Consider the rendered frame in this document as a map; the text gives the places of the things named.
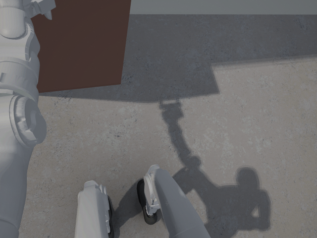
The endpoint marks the robot left hand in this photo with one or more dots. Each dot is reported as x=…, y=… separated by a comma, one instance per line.
x=31, y=7

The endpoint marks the robot left forearm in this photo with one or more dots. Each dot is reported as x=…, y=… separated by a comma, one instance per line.
x=19, y=47

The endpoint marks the cabinet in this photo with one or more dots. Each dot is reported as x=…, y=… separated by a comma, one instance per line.
x=83, y=46

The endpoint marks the left robot upper arm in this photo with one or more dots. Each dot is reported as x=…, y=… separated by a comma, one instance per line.
x=21, y=127

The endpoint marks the robot right foot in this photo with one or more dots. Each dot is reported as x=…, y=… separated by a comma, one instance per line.
x=149, y=219

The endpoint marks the robot right thigh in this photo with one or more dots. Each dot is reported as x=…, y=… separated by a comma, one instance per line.
x=180, y=217

